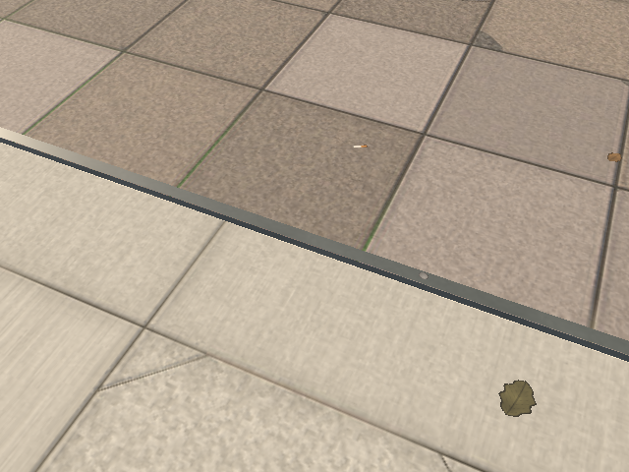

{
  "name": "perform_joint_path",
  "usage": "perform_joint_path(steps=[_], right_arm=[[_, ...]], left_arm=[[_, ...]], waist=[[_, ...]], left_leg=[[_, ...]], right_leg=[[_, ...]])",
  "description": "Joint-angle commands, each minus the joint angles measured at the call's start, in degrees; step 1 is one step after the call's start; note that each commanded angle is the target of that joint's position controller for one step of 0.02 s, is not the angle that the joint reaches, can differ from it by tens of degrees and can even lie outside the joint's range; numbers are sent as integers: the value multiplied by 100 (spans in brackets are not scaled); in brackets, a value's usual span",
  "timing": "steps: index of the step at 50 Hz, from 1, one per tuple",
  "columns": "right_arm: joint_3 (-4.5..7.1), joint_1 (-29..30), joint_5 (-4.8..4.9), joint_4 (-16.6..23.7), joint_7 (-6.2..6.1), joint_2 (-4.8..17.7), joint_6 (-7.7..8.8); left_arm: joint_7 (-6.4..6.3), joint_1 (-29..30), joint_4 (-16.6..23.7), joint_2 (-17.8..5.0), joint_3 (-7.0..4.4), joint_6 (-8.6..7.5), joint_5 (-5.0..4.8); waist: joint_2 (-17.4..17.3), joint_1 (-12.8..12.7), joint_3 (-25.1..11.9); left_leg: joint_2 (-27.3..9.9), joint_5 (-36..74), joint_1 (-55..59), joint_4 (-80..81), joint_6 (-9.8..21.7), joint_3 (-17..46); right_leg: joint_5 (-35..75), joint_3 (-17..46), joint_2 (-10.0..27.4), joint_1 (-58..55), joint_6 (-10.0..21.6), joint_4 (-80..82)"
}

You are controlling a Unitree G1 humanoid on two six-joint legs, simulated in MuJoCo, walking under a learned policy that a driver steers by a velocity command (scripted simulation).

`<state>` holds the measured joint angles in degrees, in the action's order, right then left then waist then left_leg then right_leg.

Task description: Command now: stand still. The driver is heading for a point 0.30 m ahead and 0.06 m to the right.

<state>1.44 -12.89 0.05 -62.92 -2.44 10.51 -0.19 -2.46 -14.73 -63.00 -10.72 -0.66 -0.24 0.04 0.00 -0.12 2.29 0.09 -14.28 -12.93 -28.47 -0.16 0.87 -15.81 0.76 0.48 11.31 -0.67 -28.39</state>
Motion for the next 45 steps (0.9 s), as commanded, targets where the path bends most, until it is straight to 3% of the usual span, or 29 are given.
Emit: perform_joint_path(steps=[1,4,5,7,9,13,16,18,19,20,21,22,23,24,25,26,27,29,31,33,36,37,38,39,40,41,42,43,45], right_arm=[[66,-236,1,93,-16,526,33],[54,-271,2,69,-17,515,33],[37,-388,0,2,-20,455,27],[98,-437,68,4,-45,614,15],[105,-398,92,93,-34,612,109],[98,-454,146,183,84,477,397],[48,-128,167,395,179,268,594],[19,-61,176,501,231,213,714],[20,-256,181,458,259,219,757],[58,-760,187,276,280,287,780],[150,-1566,177,-15,277,501,771],[424,-2506,154,-326,280,1371,746],[359,-2654,42,-262,294,1312,681],[197,-2262,-33,-103,262,811,656],[152,-1883,-54,55,233,708,626],[106,-1644,1,106,221,683,589],[20,-1459,14,141,192,532,547],[-65,-1134,-40,228,130,449,445],[-67,-896,-74,317,31,693,399],[25,-1110,-34,236,-8,1085,411],[46,-706,123,277,9,1002,468],[43,-810,98,244,49,947,467],[26,-1036,-29,247,83,864,473],[-134,-1968,-81,65,112,233,438],[-125,-1824,-44,24,139,262,361],[-47,-1538,46,125,139,495,274],[-7,-1122,78,218,88,579,188],[36,-909,64,252,28,605,95],[67,-898,14,274,-76,563,-12]], left_arm=[[-14,-324,93,-522,-75,-30,-1],[-14,-368,87,-506,-70,-30,-3],[-17,-495,20,-441,-56,-23,-3],[-46,-508,51,-595,-115,-9,-67],[-41,-491,157,-601,-128,-94,-95],[64,-771,202,-592,-164,-348,-156],[127,-1267,139,-870,-250,-459,-207],[151,-1279,200,-1057,-297,-484,-208],[158,-1054,297,-1054,-294,-491,-207],[170,-682,447,-1000,-281,-488,-206],[173,13,722,-955,-262,-503,-195],[171,366,1029,-653,-195,-613,-156],[176,18,914,-550,-172,-687,-69],[227,3,872,-644,-197,-701,-141],[258,61,891,-554,-186,-666,-240],[267,212,952,-515,-196,-648,-263],[255,368,1021,-572,-248,-611,-227],[289,494,1118,-361,-209,-534,-190],[294,943,1277,-114,-106,-485,-148],[272,1002,1328,-346,-149,-423,-124],[220,301,1072,-790,-314,-331,-44],[199,97,978,-932,-382,-319,7],[166,-187,927,-1216,-450,-305,51],[161,-416,896,-1293,-415,-274,190],[241,-410,841,-823,-270,-271,141],[290,201,934,-817,-232,-300,19],[294,768,1075,-789,-211,-304,-19],[296,1118,1141,-725,-164,-308,11],[254,1360,1153,-838,-191,-258,97]], waist=[[-7,4,59],[-5,6,67],[-6,7,-77],[2,17,204],[-12,7,626],[143,-58,558],[756,-226,550],[1030,-126,645],[1004,54,652],[885,348,530],[457,781,388],[-1224,1007,39],[-1889,865,-348],[-975,635,-135],[-611,456,-72],[-327,351,127],[-280,240,201],[-387,33,249],[-566,39,210],[-829,33,-103],[-716,-451,-409],[-506,-543,-529],[-13,-533,-913],[1062,-218,-1856],[1129,-259,-2127],[750,-71,-1468],[450,18,-878],[328,110,-468],[554,277,-245]], left_leg=[[-98,568,80,488,131,85],[-96,564,70,484,127,78],[-36,-36,128,504,138,16],[79,-1999,-245,385,295,-33],[-83,-2734,-681,408,477,215],[-183,-2271,-875,67,601,369],[105,-1367,-1520,-837,511,-114],[89,-981,-1612,-1122,613,-256],[61,-916,-1294,-814,676,-244],[75,-742,-510,-341,707,-200],[-7,-48,680,165,774,151],[-845,1496,2185,628,1137,1677],[-1954,3869,2864,929,1514,2999],[-2082,4742,2644,678,1546,2654],[-1958,4861,2474,616,1476,2117],[-1795,4720,2379,760,1363,1684],[-1651,4587,2182,930,1158,1328],[-1181,4449,1433,1216,913,689],[-704,4487,593,1295,764,67],[-882,4741,517,1216,828,199],[-915,4825,741,525,633,282],[-707,4554,758,39,487,214],[-384,3110,258,-770,266,65],[81,-51,-558,-2410,-26,-13],[287,-2411,-534,-3376,-203,341],[56,-2468,-757,-3779,-236,507],[-93,-2252,-972,-3779,-254,369],[-214,-2044,-941,-3474,-286,309],[-293,-1649,-463,-2541,-301,179]], right_leg=[[529,25,48,293,112,538],[532,25,45,299,116,537],[-34,-38,-17,242,133,553],[-1865,-63,-120,579,314,419],[-2609,202,53,961,515,438],[-2465,730,369,754,789,484],[-2674,1925,1038,30,1239,1177],[-2189,2746,1590,-37,1520,1430],[-1527,2591,1575,109,1456,1216],[-775,2092,1343,477,1251,834],[691,1199,826,1256,878,-85],[1568,-219,-249,2504,281,-2389],[-1220,-155,-474,3463,53,-3853],[-1600,298,-229,3659,151,-4646],[-1406,354,-105,3793,215,-4983],[-1128,240,49,4086,260,-4790],[-831,126,217,4019,299,-4385],[-136,-183,231,3186,220,-3101],[695,-497,-51,1917,116,-1420],[1199,-518,-266,1070,114,-842],[1961,-310,-348,115,434,-65],[2563,-279,-302,-312,550,210],[4636,358,344,-1262,757,-42],[6137,1686,1736,-2471,1827,-221],[5592,2538,2076,-2033,2202,376],[3812,2313,1905,-1148,2006,696],[2455,1993,1667,-445,1726,977],[1666,1629,1439,261,1514,1234],[621,1165,1031,1042,1225,1487]])
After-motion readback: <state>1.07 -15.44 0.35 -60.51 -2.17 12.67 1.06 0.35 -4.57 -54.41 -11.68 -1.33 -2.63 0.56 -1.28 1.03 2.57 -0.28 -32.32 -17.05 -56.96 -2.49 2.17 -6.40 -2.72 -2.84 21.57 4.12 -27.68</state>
